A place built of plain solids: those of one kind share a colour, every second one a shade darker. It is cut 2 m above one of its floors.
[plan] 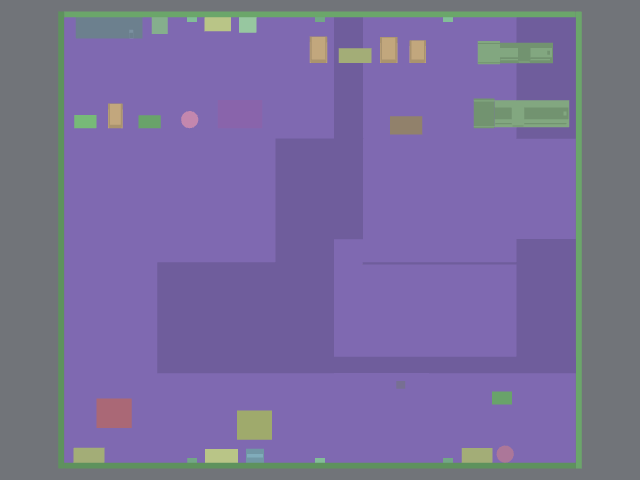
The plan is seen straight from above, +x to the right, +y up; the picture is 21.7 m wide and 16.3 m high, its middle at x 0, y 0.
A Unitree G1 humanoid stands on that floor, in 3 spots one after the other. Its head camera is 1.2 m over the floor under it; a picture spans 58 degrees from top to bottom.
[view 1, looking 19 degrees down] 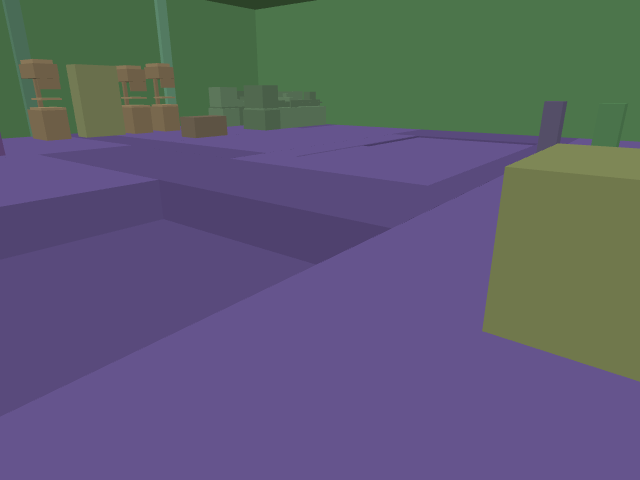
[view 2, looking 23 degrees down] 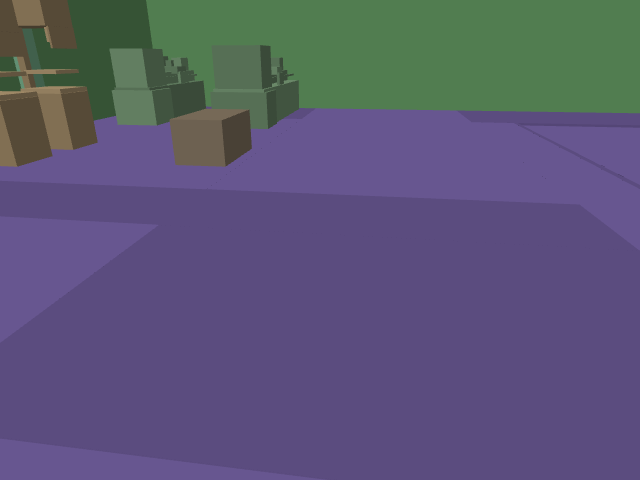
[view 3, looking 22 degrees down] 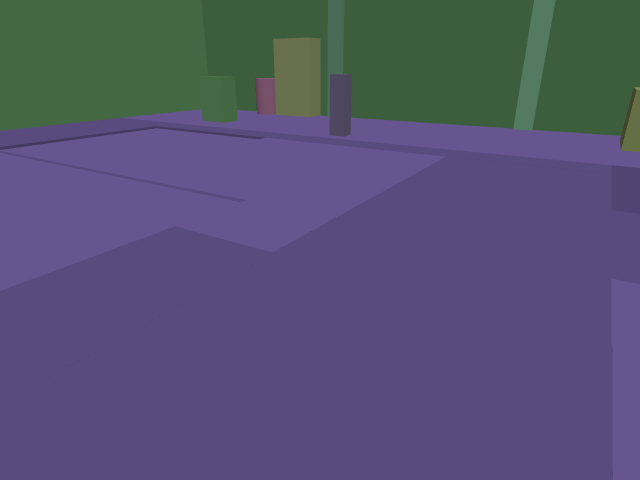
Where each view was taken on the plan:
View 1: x -4.92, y -6.35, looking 38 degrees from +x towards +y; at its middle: floor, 4.58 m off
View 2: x -2.45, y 1.78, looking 8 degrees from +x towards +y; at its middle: floor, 3.07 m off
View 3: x -1.25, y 2.18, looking -58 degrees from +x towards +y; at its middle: floor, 3.20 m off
